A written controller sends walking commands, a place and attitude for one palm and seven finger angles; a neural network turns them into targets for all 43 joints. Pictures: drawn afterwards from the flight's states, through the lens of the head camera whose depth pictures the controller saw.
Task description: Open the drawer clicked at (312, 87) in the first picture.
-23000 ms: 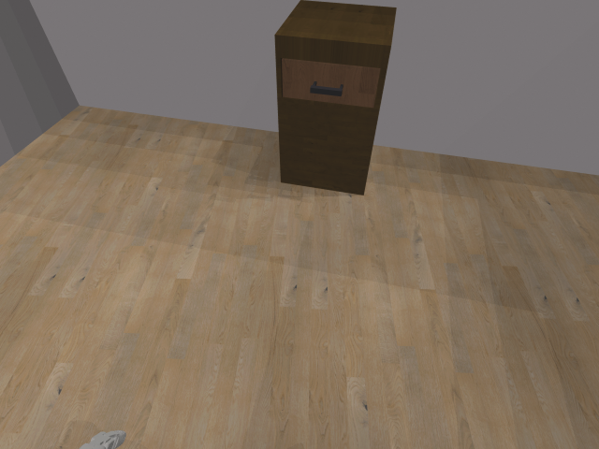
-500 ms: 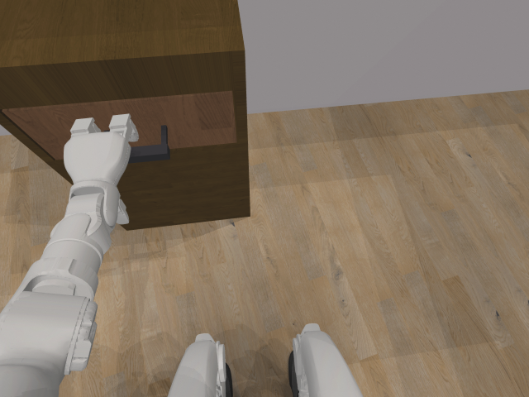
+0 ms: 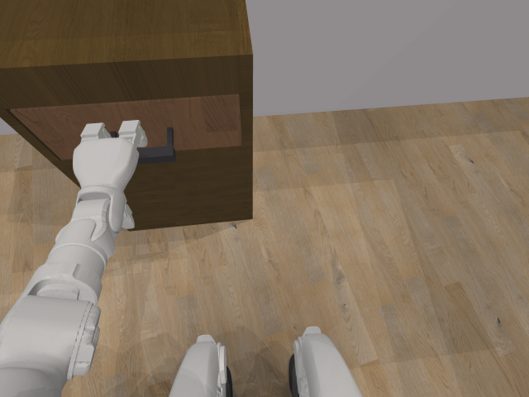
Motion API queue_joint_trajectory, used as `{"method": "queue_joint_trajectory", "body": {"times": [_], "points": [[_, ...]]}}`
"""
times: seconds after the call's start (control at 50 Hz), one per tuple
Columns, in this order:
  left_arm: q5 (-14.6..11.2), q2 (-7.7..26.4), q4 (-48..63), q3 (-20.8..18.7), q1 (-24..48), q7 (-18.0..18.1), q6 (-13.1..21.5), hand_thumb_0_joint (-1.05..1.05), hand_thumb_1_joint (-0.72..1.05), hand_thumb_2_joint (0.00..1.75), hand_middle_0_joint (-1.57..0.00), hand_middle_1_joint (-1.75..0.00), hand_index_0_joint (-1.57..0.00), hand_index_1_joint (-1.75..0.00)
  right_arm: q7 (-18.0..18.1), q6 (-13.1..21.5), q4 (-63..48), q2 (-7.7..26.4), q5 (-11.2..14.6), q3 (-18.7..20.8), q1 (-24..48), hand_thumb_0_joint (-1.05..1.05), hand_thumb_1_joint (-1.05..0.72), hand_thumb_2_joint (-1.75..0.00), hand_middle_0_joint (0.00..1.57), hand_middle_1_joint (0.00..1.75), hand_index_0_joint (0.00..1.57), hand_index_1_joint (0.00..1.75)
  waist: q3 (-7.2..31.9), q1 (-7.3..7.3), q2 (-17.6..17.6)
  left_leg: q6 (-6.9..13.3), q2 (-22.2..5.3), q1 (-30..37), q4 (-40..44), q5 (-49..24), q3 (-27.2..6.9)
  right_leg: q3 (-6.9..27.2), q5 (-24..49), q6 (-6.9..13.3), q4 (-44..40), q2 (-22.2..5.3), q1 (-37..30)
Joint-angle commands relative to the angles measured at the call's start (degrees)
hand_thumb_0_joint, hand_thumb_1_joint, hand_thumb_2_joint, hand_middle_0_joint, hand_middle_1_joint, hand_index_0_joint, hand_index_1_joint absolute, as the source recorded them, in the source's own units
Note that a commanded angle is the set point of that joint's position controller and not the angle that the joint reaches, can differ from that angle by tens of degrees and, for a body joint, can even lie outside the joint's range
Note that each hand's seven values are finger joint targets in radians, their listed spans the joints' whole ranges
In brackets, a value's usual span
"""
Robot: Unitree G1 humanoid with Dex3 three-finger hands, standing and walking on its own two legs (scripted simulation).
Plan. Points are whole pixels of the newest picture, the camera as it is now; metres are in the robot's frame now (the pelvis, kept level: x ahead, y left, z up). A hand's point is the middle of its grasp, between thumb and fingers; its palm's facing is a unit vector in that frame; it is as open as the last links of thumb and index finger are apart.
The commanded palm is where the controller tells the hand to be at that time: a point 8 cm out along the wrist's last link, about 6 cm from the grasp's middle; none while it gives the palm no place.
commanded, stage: re-aim the fingers above the handle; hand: left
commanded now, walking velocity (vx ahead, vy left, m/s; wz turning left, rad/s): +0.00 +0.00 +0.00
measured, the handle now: (141, 145) +0.56 +0.22 -0.10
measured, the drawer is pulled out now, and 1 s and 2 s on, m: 0.00 0.00 0.00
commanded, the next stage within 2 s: lower the fingers behind the handle in 0.66 s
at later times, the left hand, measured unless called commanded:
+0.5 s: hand (122, 166) +0.48 +0.22 -0.04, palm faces +0.00 -0.03 -1.00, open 13.8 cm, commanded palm +0.46 +0.22 +0.01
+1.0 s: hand (121, 172) +0.48 +0.23 -0.06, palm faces +0.00 +0.02 -1.00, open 13.8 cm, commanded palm +0.46 +0.21 -0.01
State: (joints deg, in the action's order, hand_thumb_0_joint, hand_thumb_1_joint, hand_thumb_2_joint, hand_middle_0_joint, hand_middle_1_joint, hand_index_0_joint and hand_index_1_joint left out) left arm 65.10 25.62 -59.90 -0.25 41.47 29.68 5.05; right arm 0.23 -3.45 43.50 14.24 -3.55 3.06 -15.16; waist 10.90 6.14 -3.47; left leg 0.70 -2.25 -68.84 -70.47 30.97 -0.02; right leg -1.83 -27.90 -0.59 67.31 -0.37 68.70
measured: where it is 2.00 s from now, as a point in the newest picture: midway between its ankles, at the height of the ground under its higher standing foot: outside the picture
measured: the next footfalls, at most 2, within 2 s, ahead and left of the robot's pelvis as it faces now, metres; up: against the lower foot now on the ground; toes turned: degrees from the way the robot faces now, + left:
none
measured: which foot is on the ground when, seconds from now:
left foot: down 0.00-1.00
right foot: down 0.00-1.00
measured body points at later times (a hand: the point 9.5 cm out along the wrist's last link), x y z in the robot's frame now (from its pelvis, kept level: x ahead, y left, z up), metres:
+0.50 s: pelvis +0.00 +0.00 +0.00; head +0.16 +0.00 +0.42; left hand +0.48 +0.22 +0.01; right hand +0.02 -0.27 -0.14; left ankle +0.01 +0.11 -0.63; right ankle +0.03 -0.13 -0.63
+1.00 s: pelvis -0.01 +0.00 -0.01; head +0.16 +0.01 +0.41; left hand +0.48 +0.23 +0.00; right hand +0.03 -0.28 -0.15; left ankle +0.01 +0.11 -0.63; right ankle +0.03 -0.13 -0.63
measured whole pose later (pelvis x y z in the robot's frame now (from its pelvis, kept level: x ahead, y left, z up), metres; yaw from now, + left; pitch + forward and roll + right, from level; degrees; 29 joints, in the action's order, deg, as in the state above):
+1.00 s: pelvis -0.01 +0.00 -0.01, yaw -1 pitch +31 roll -3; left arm 66.6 26.7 -64.5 -1.5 45.7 33.7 0.5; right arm -1.1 -3.3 42.0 15.1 -4.0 2.9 -13.6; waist 10.9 7.7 -3.5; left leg 0.8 -2.6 -73.1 -74.2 32.0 0.1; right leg -1.5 -28.5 -0.7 70.8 0.0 73.0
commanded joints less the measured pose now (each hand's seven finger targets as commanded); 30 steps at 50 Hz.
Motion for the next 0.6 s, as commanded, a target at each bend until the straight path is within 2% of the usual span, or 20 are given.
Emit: {"method": "queue_joint_trajectory", "body": {"times": [0.0, 0.04, 0.06, 0.08, 0.12, 0.14, 0.16, 0.2, 0.22, 0.26, 0.32, 0.34, 0.38, 0.42, 0.46, 0.48, 0.5, 0.52, 0.56, 0.58], "points": [[0.07, 15.24, 8.91, -4.39, 25.45, 3.88, -1.17, 0.0, -0.5, 0.3, -0.3, -1.2, -0.3, -1.2, 0.47, 0.65, -1.25, 9.82, -0.2, 2.85, -9.69, 0.0, -0.9, -0.9, 0.2, 0.3, 0.2, 0.3, 28.76, 2.55, -3.9, 1.21, 2.24, 21.78, 6.56, -22.6, -1.24, -1.02, 17.17, 2.24, -7.0, 3.12, -12.55], [0.07, 15.15, 6.53, -3.95, 25.17, 3.88, -2.63, 0.0, -0.5, 0.3, -0.3, -1.2, -0.3, -1.2, 0.25, 0.49, -1.36, 9.9, -0.13, 2.59, -9.55, 0.0, -0.9, -0.9, 0.2, 0.3, 0.2, 0.3, 27.82, 2.61, -3.42, 1.22, 2.27, 20.61, 6.65, -22.14, -1.1, -1.13, 17.01, 2.26, -7.05, 3.17, -12.75], [0.05, 15.59, 4.41, -4.08, 23.65, 3.57, -3.67, 0.0, -0.5, 0.3, -0.3, -1.2, -0.3, -1.2, 0.1, 0.38, -1.45, 10.05, -0.08, 2.38, -9.48, 0.0, -0.9, -0.9, 0.2, 0.3, 0.2, 0.3, 26.83, 2.13, -2.96, 1.17, 2.38, 19.85, 6.85, -21.45, -0.91, -1.14, 16.56, 2.3, -7.16, 3.23, -13.16], [-0.19, 15.5, 4.17, -4.0, 24.02, 3.03, -4.28, 0.0, -0.5, 0.3, -0.3, -1.2, -0.3, -1.2, -0.02, 0.32, -1.73, 10.18, -0.12, 2.3, -9.66, 0.0, -0.9, -0.9, 0.2, 0.3, 0.2, 0.3, 27.72, 2.2, -3.53, 1.11, 2.3, 20.64, 7.13, -22.37, -1.1, -1.25, 17.26, 2.36, -6.95, 3.25, -13.55], [-0.38, 15.28, 4.99, -3.62, 22.06, 1.82, -5.03, 0.0, -0.5, 0.3, -0.3, -1.2, -0.3, -1.2, -0.17, 0.17, -2.4, 10.12, 0.1, 2.34, -9.85, 0.0, -0.9, -0.9, 0.2, 0.3, 0.2, 0.3, 30.33, 1.08, -4.99, 0.89, 2.25, 22.74, 7.31, -25.01, -0.76, -1.28, 19.87, 2.41, -6.75, 3.31, -15.08], [-0.58, 14.38, 6.13, -3.13, 22.25, 1.2, -4.96, 0.0, -0.5, 0.3, -0.3, -1.2, -0.3, -1.2, -0.09, 0.06, -2.72, 10.01, 0.14, 2.56, -10.1, 0.0, -0.9, -0.9, 0.2, 0.3, 0.2, 0.3, 32.13, 1.36, -4.5, 0.87, 2.06, 24.06, 7.25, -26.68, -0.91, -1.26, 21.33, 2.31, -6.79, 3.33, -15.8], [-1.05, 12.01, 5.62, -1.56, 20.56, 0.26, -5.07, 0.0, -0.5, 0.3, -0.3, -1.2, -0.3, -1.2, -0.17, 0.11, -2.91, 9.71, 0.28, 2.68, -10.15, 0.0, -0.9, -0.9, 0.2, 0.3, 0.2, 0.3, 31.88, 1.45, -4.3, 0.88, 2.06, 24.5, 7.35, -26.98, -0.75, -1.3, 21.76, 2.27, -7.2, 3.41, -16.27], [-1.99, 10.33, 6.69, -0.44, 20.93, -1.31, -4.18, 0.0, -0.5, 0.3, -0.3, -1.2, -0.3, -1.2, 0.03, 0.33, -2.87, 9.51, 0.55, 2.86, -10.72, 0.0, -0.9, -0.9, 0.2, 0.3, 0.2, 0.3, 30.51, 2.59, -2.47, 1.13, 1.77, 24.35, 7.41, -26.66, -0.86, -1.23, 22.05, 1.98, -7.85, 3.39, -16.34], [-2.14, 11.86, 7.92, -1.56, 20.58, -1.87, -3.42, 0.0, -0.5, 0.3, -0.3, -1.2, -0.3, -1.2, 0.18, 0.35, -2.85, 9.67, 0.48, 2.83, -10.93, 0.0, -0.9, -0.9, 0.2, 0.3, 0.2, 0.3, 31.31, 1.94, -2.04, 1.15, 1.77, 24.14, 7.51, -26.46, -0.88, -1.11, 22.15, 2.04, -7.64, 3.35, -17.36], [-2.14, 11.69, 9.19, -1.44, 21.37, -2.19, -1.81, 0.0, -0.5, 0.3, -0.3, -1.2, -0.3, -1.2, 0.58, 0.47, -2.73, 9.51, 0.51, 2.92, -10.84, 0.0, -0.9, -0.9, 0.2, 0.3, 0.2, 0.3, 29.98, 2.5, -1.21, 1.43, 1.86, 23.12, 7.58, -25.26, -0.83, -0.76, 21.79, 2.02, -8.12, 3.3, -17.17], [-1.01, 16.42, 10.93, -5.23, 22.09, -0.69, 1.08, 0.0, -0.5, 0.3, -0.3, -1.2, -0.3, -1.2, 0.99, 0.63, -2.07, 9.81, 0.2, 2.68, -10.5, 0.0, -0.9, -0.9, 0.2, 0.3, 0.2, 0.3, 28.34, 1.69, -0.95, 1.59, 1.91, 20.47, 7.02, -23.43, -0.96, -0.44, 20.02, 2.15, -7.1, 3.11, -15.97], [-0.52, 16.12, 12.02, -5.22, 22.4, 0.19, 1.79, 0.0, -0.5, 0.3, -0.3, -1.2, -0.3, -1.2, 0.96, 0.68, -2.17, 9.65, 0.04, 2.69, -10.19, 0.0, -0.9, -0.9, 0.2, 0.3, 0.2, 0.3, 28.37, 1.66, -2.09, 1.59, 2.02, 20.26, 6.75, -23.3, -0.81, -0.43, 19.69, 2.2, -6.93, 3.07, -15.25], [0.4, 20.0, 13.29, -8.45, 22.45, 2.32, 2.31, 0.0, -0.5, 0.3, -0.3, -1.2, -0.3, -1.2, 0.69, 0.52, -1.85, 9.86, -0.38, 2.43, -9.55, 0.0, -0.9, -0.9, 0.2, 0.3, 0.2, 0.3, 28.95, 0.05, -4.13, 1.31, 2.11, 19.88, 6.35, -24.13, -0.96, -0.51, 19.42, 2.53, -5.59, 3.0, -14.79], [0.99, 17.63, 11.11, -7.65, 20.07, 4.37, 1.16, 0.0, -0.5, 0.3, -0.3, -1.2, -0.3, -1.2, 0.21, 0.31, -1.99, 9.66, -0.49, 2.62, -9.07, 0.0, -0.9, -0.9, 0.2, 0.3, 0.2, 0.3, 28.43, 0.17, -4.61, 1.13, 2.1, 20.17, 5.94, -24.63, -0.7, -0.75, 19.18, 2.54, -5.46, 3.1, -13.38], [0.76, 17.95, 8.63, -8.02, 18.29, 5.5, -1.02, 0.0, -0.5, 0.3, -0.3, -1.2, -0.3, -1.2, -0.32, 0.17, -2.09, 9.89, -0.46, 2.57, -9.12, 0.0, -0.9, -0.9, 0.2, 0.3, 0.2, 0.3, 27.83, -0.18, -3.58, 1.01, 2.16, 19.41, 6.09, -24.83, -0.5, -0.88, 19.78, 2.45, -5.5, 3.24, -14.34], [0.26, 17.04, 7.26, -7.37, 18.51, 5.41, -2.31, 0.0, -0.5, 0.3, -0.3, -1.2, -0.3, -1.2, -0.59, 0.05, -2.07, 9.95, -0.45, 2.62, -9.25, 0.0, -0.9, -0.9, 0.2, 0.3, 0.2, 0.3, 28.57, 0.33, -3.07, 1.02, 2.18, 19.88, 6.16, -25.43, -0.51, -0.98, 20.53, 2.42, -5.49, 3.28, -14.86], [0.29, 17.1, 7.22, -6.75, 18.94, 5.13, -3.32, 0.0, -0.5, 0.3, -0.3, -1.2, -0.3, -1.2, -0.68, -0.04, -2.27, 10.08, -0.16, 2.69, -9.59, 0.0, -0.9, -0.9, 0.2, 0.3, 0.2, 0.3, 29.71, 0.17, -3.58, 0.88, 2.2, 20.37, 6.41, -25.61, -0.37, -0.92, 21.14, 2.32, -5.64, 3.21, -15.69], [-0.17, 14.46, 6.14, -4.73, 17.7, 4.33, -4.53, 0.0, -0.5, 0.3, -0.3, -1.2, -0.3, -1.2, -0.83, -0.09, -2.58, 9.93, 0.08, 2.92, -9.82, 0.0, -0.9, -0.9, 0.2, 0.3, 0.2, 0.3, 30.33, 0.48, -2.94, 0.82, 2.2, 21.55, 6.87, -25.66, -0.31, -1.08, 21.38, 2.28, -6.31, 3.36, -16.36], [-1.33, 11.62, 7.28, -1.99, 18.62, 2.19, -5.65, 0.0, -0.5, 0.3, -0.3, -1.2, -0.3, -1.2, -0.82, 0.07, -2.59, 9.81, 0.4, 3.34, -10.48, 0.0, -0.9, -0.9, 0.2, 0.3, 0.2, 0.3, 32.5, 1.33, -3.02, 0.82, 2.04, 24.24, 7.27, -27.01, -0.28, -1.12, 23.06, 2.05, -7.29, 3.4, -17.74], [-2.27, 9.71, 7.35, -0.53, 19.09, 0.7, -5.68, 0.0, -0.5, 0.3, -0.3, -1.2, -0.3, -1.2, -0.67, 0.12, -2.63, 9.65, 0.57, 3.46, -10.72, 0.0, -0.9, -0.9, 0.2, 0.3, 0.2, 0.3, 32.47, 2.36, -1.68, 0.96, 2.07, 24.87, 7.35, -27.11, -0.48, -1.06, 23.26, 1.94, -7.86, 3.38, -17.99]]}}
